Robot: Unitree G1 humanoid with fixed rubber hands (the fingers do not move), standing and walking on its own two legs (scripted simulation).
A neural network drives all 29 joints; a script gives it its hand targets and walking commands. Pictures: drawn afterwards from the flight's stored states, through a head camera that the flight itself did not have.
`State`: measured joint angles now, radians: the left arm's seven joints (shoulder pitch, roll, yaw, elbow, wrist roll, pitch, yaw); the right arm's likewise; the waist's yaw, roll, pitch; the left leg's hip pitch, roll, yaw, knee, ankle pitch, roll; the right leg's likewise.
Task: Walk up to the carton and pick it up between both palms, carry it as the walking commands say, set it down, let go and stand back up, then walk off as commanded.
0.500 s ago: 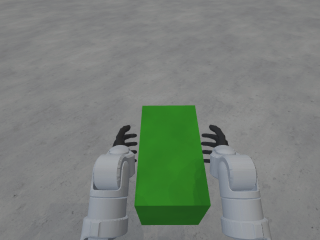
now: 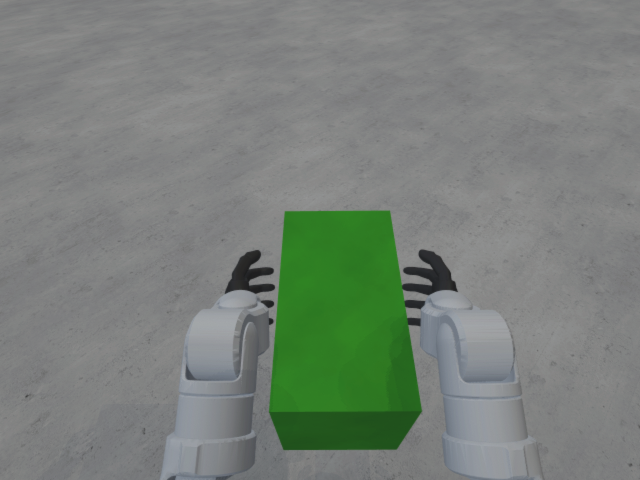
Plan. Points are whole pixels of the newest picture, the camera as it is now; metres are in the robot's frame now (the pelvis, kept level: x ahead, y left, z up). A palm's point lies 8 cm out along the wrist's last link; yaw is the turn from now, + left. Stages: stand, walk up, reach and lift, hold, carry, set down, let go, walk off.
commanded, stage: carry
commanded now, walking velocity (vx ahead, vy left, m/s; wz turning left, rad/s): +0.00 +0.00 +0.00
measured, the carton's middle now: (338, 326) +0.34 +0.00 +0.02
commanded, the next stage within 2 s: none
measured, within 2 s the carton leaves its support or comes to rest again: neither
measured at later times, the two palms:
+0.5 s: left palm (246, 306) +0.31 +0.11 +0.10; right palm (442, 305) +0.31 -0.12 +0.10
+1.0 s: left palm (247, 313) +0.31 +0.11 +0.09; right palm (443, 311) +0.31 -0.12 +0.09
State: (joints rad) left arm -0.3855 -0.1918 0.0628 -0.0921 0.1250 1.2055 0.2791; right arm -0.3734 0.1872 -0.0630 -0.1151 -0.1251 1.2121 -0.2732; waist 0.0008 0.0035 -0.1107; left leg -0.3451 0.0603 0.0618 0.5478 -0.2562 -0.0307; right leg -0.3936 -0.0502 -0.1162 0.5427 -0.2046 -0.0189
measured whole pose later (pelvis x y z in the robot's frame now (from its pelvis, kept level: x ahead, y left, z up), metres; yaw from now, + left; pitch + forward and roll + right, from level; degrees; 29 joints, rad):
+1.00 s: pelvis +0.01 -0.01 +0.00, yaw +0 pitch +3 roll +0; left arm -0.34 -0.17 0.06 -0.02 0.12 1.08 0.24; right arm -0.34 0.17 -0.06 -0.02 -0.12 1.08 -0.24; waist 0.00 0.00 -0.11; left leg -0.33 0.07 0.06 0.55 -0.27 -0.04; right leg -0.38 -0.05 -0.12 0.55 -0.22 -0.03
